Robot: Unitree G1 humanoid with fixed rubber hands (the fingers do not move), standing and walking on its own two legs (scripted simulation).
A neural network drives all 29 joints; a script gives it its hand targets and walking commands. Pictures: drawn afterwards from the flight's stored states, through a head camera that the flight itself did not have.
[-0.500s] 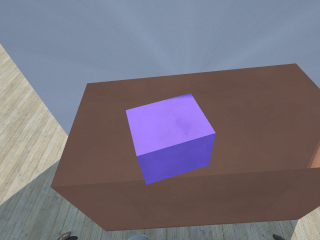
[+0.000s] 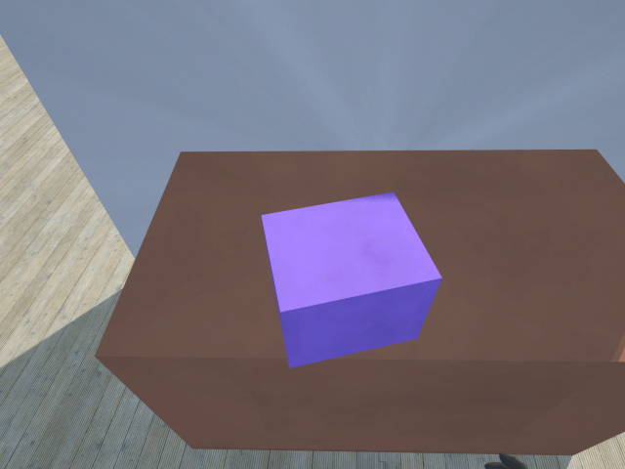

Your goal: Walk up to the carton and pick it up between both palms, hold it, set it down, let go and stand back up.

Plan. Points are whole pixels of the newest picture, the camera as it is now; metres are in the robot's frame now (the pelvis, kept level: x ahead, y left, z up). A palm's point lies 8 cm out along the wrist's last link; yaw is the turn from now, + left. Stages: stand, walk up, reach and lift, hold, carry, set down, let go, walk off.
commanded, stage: walk up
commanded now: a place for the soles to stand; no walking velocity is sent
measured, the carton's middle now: (342, 279) +0.41 -0.04 -0.03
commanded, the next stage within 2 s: none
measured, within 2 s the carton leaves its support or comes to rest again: neither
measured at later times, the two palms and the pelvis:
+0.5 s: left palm out of the picture +0.13 +0.27 -0.09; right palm out of the picture +0.10 -0.26 -0.09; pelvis +0.01 +0.01 +0.00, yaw -1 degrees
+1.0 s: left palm out of the picture +0.08 +0.26 -0.08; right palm out of the picture +0.07 -0.26 -0.08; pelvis -0.05 +0.00 +0.01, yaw -2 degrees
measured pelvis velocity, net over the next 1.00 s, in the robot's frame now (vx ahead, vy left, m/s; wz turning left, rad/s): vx -0.05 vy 0.00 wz -0.04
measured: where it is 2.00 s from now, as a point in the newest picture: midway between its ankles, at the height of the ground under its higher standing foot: outside the picture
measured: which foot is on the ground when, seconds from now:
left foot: down 0.00-1.00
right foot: down 0.00-1.00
